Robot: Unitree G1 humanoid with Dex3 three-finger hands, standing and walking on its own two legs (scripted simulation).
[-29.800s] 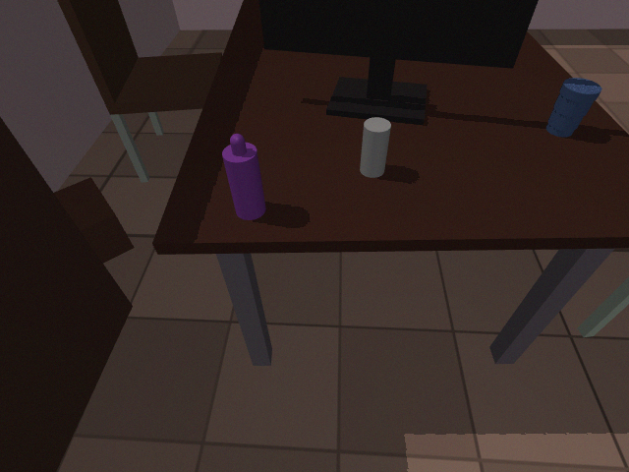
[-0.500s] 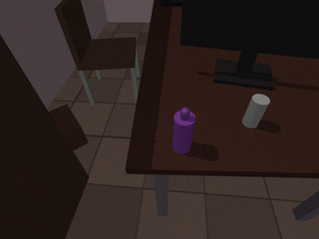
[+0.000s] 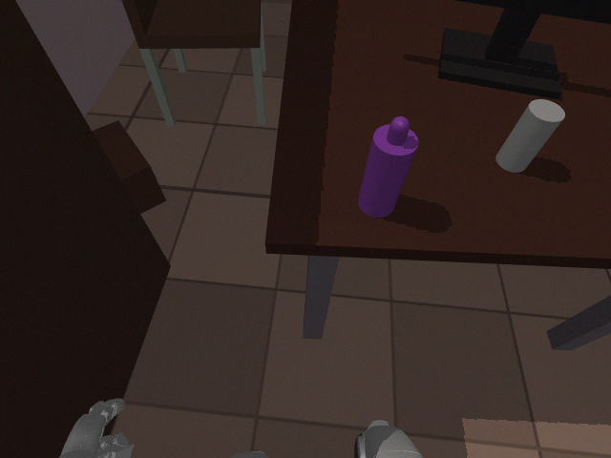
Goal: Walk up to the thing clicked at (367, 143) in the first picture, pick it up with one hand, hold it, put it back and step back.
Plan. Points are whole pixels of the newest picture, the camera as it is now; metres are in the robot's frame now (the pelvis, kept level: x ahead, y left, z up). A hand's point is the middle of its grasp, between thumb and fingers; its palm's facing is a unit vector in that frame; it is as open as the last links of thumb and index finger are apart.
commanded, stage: step back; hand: right
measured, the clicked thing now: (527, 137) +0.57 -0.35 +0.05
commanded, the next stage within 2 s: none
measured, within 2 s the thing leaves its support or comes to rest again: neither
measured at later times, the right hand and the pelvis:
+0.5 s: hand out of the picture -0.01 -0.27 -0.14, palm faces +0.09 +0.92 -0.37, open 7.3 cm; pelvis -0.10 +0.00 +0.01, yaw -6 degrees
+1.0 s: hand out of the picture -0.15 -0.27 -0.11, palm faces +0.01 +0.90 -0.44, open 7.3 cm; pelvis -0.24 +0.01 +0.01, yaw -4 degrees
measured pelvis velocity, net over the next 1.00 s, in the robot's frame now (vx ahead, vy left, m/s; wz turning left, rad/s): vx -0.24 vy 0.01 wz -0.07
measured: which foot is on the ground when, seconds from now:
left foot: down 0.00-0.46, up 0.48-0.74, down 0.76-1.00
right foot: up 0.00-0.40, down 0.42-0.78, up 0.80-1.00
